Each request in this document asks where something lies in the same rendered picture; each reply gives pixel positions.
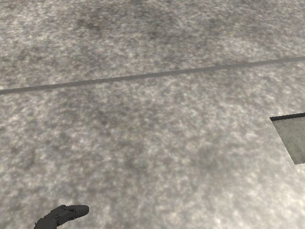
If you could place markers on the robot left hand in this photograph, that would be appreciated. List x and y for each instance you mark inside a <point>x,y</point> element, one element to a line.
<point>60,215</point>

